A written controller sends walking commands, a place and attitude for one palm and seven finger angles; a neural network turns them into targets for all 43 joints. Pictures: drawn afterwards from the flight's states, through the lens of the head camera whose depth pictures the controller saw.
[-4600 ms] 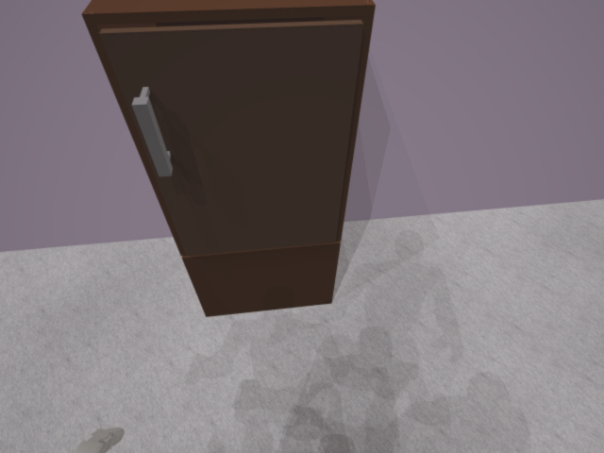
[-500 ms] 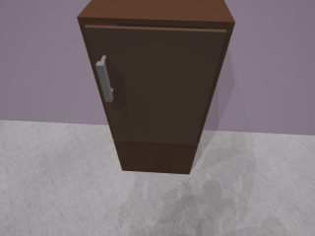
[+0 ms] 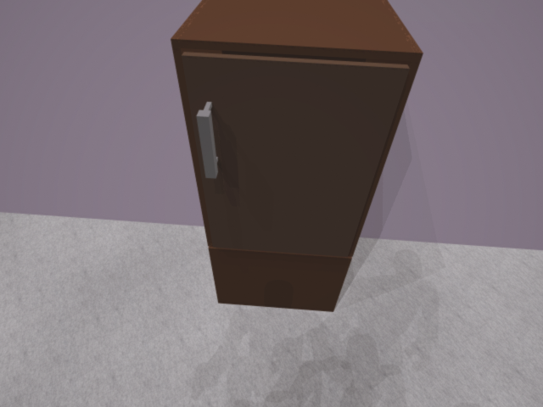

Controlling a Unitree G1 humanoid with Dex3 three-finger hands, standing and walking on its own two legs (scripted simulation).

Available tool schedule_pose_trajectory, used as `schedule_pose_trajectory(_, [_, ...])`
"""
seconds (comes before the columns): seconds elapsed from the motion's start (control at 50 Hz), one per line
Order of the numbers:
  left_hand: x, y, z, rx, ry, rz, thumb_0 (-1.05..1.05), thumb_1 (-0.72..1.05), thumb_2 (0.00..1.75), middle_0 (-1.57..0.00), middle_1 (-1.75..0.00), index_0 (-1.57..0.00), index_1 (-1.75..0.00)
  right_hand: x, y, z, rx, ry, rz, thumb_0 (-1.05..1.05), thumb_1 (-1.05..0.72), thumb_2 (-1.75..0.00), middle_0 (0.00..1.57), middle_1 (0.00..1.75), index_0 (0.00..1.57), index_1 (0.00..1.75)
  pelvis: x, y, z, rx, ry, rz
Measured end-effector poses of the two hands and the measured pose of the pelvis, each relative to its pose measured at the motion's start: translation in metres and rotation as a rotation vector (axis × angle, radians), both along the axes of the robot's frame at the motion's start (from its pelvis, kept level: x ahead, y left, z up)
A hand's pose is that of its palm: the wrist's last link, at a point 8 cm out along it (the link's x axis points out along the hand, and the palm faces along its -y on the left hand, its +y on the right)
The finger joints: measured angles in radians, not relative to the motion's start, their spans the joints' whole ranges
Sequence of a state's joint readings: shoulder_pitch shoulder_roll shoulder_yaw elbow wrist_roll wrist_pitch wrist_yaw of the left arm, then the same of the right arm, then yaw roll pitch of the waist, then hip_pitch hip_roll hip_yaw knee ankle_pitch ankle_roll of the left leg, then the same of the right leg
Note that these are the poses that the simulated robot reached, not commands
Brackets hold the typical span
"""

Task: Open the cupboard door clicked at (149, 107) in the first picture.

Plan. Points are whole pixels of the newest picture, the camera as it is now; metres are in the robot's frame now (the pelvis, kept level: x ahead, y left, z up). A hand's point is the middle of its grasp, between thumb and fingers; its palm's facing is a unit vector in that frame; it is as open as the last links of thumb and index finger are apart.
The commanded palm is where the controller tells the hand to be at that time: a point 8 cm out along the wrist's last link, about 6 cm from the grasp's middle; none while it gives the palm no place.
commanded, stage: look again from close up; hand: left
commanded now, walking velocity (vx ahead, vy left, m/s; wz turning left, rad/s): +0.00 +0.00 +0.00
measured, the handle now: (210, 140) +0.62 +0.18 +0.06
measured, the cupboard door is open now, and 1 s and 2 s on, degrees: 0 0 0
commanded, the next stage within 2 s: shuffle to correct the standing spot in 0.24 s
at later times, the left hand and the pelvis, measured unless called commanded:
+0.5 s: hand out of the picture -0.02 +0.23 -0.17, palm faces -0.02 -0.97 -0.26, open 7.4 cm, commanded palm none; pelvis -0.03 +0.03 +0.01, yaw -1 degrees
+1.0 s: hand out of the picture +0.04 +0.15 -0.17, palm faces +0.00 -0.99 -0.13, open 7.4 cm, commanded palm none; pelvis +0.06 -0.01 +0.00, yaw -2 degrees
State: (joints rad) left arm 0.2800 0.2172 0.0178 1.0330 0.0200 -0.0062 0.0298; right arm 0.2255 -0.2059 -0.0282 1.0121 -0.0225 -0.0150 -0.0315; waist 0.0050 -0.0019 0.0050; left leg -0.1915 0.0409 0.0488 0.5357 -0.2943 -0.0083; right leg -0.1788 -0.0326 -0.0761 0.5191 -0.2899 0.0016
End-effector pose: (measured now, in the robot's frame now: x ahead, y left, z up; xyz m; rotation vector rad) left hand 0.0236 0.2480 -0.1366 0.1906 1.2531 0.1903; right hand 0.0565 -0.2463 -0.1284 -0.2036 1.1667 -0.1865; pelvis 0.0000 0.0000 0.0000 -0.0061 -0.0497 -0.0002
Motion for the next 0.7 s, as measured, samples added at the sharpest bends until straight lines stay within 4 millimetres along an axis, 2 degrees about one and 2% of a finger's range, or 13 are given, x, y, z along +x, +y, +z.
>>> schedule_pose_trajectory(0.1, [0.014,0.025,0.008,0.027,-0.067,-0.029,0.01,0.91,0.9,-0.2,-0.3,-0.2,-0.3,-0.004,0.009,0.006,-0.008,-0.031,0.017,0.0,-0.91,-0.9,0.2,0.3,0.2,0.3,-0.013,0.012,0.002,-0.001,-0.008,-0.003])
schedule_pose_trajectory(0.18, [0.014,0.04,0.013,0.042,-0.083,-0.045,0.01,0.91,0.9,-0.2,-0.3,-0.19,-0.3,-0.015,0.013,0.009,-0.012,-0.023,0.023,0.0,-0.91,-0.9,0.2,0.3,0.2,0.3,-0.022,0.021,0.003,0.0,-0.005,-0.004])
schedule_pose_trajectory(0.26, [0.005,0.049,0.015,0.05,-0.063,-0.053,0.01,0.91,0.9,-0.2,-0.3,-0.19,-0.3,-0.031,0.014,0.008,-0.014,0.008,0.019,0.0,-0.91,-0.9,0.2,0.3,0.2,0.3,-0.029,0.027,0.004,0.005,0.0,-0.005])
schedule_pose_trajectory(0.38, [-0.02,0.052,0.013,0.049,0.006,-0.048,0.01,0.91,0.9,-0.2,-0.3,-0.19,-0.3,-0.054,0.013,0.005,-0.015,0.069,0.004,0.0,-0.91,-0.9,0.2,0.3,0.2,0.3,-0.034,0.03,0.005,0.009,0.005,-0.006])
schedule_pose_trajectory(0.46, [-0.04,0.042,0.008,0.029,0.073,-0.035,0.01,0.91,0.9,-0.2,-0.3,-0.19,-0.3,-0.068,0.016,0.002,-0.003,0.116,-0.016,0.0,-0.91,-0.9,0.2,0.3,0.2,0.3,-0.031,0.029,0.006,0.008,0.01,-0.008])
schedule_pose_trajectory(0.56, [-0.067,0.014,0.001,-0.027,0.156,-0.012,0.01,0.91,0.9,-0.2,-0.3,-0.19,-0.3,-0.081,0.022,-0.006,0.032,0.174,-0.039,0.0,-0.91,-0.9,0.2,0.3,0.2,0.3,-0.023,0.021,0.005,0.006,0.014,-0.009])
schedule_pose_trajectory(0.7, [-0.088,-0.029,-0.008,-0.092,0.228,0.054,0.01,0.91,0.9,-0.2,-0.3,-0.19,-0.3,-0.082,0.023,-0.017,0.071,0.231,-0.053,0.0,-0.91,-0.9,0.2,0.3,0.2,0.3,-0.003,0.005,-0.001,-0.002,0.017,-0.004])
